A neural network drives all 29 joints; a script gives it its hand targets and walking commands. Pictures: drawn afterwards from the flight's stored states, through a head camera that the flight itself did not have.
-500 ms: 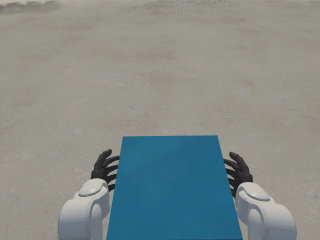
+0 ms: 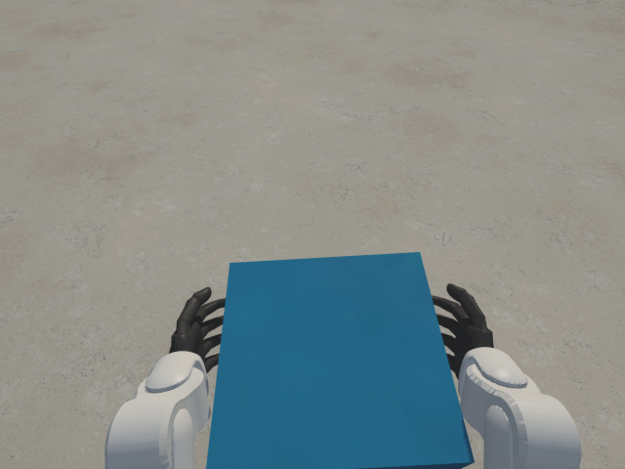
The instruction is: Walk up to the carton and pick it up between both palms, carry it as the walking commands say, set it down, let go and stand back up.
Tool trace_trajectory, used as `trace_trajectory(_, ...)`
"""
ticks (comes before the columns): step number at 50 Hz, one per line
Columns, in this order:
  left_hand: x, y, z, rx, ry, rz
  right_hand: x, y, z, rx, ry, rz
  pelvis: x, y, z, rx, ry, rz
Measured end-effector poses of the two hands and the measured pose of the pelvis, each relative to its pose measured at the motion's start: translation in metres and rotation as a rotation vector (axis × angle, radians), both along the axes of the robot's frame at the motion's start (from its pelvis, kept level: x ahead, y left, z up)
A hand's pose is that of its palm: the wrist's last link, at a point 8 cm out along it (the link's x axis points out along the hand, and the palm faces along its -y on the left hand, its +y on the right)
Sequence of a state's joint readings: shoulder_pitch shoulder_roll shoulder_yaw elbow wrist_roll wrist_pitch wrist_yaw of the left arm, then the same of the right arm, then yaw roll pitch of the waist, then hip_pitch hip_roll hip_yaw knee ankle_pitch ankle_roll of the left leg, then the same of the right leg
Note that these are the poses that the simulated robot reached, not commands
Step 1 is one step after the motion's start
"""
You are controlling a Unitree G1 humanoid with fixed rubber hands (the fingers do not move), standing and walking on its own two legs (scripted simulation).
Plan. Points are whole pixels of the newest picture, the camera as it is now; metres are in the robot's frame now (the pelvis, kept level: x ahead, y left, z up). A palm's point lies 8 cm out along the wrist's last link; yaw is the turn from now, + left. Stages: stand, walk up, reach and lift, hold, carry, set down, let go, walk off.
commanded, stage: carry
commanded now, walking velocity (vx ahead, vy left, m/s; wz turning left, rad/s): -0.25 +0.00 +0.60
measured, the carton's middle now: (331, 385) +0.24 +0.00 +0.02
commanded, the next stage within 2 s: none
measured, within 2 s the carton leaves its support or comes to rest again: neither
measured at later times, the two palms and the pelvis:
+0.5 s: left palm out of the picture +0.05 +0.17 +0.10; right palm out of the picture +0.10 -0.13 +0.09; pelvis -0.16 -0.02 +0.02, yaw +12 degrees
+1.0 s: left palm out of the picture -0.24 +0.24 +0.10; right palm out of the picture -0.08 -0.02 +0.11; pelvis -0.36 -0.02 +0.01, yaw +31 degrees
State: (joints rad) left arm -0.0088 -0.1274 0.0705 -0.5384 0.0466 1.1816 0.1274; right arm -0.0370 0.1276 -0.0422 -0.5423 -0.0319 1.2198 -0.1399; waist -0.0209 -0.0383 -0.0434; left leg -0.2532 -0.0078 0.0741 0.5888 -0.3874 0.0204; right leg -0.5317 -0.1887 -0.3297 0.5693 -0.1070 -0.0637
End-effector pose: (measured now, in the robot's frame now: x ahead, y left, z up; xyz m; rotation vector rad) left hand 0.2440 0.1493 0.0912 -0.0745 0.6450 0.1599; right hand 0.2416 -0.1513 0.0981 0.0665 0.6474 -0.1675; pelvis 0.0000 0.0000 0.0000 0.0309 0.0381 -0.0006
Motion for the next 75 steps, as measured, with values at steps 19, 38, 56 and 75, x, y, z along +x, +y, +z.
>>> trace_trajectory(19,-0.134,0.036,0.016,0.022,-0.01,0.158,-0.091,0.039,0.004,0.018,-0.01,0.16,-0.117,-0.003,0.01,-0.063,0.037,0.162)
trace_trajectory(38,-0.353,0.086,-0.002,0.006,-0.016,0.429,-0.227,0.112,-0.001,0.003,-0.017,0.43,-0.266,-0.001,-0.003,-0.015,0.013,0.431)
trace_trajectory(56,-0.521,0.055,0.02,0.046,-0.007,0.568,-0.361,0.099,0.003,0.044,-0.008,0.569,-0.404,-0.054,0.009,-0.067,0.0,0.598)
trace_trajectory(75,-0.745,0.031,0.0,0.008,-0.003,0.868,-0.514,0.136,0.0,0.006,-0.003,0.868,-0.545,-0.102,0.0,-0.016,0.005,0.871)
